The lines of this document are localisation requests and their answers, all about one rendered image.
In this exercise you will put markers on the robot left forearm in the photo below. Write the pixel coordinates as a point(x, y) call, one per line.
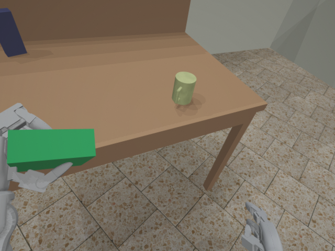
point(8, 219)

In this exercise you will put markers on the table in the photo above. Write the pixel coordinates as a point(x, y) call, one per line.
point(110, 65)

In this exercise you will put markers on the left robot hand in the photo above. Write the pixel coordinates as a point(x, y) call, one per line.
point(18, 118)

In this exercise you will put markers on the right robot hand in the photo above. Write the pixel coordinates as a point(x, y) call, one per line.
point(266, 237)

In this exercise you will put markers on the sponge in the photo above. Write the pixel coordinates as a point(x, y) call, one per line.
point(46, 149)

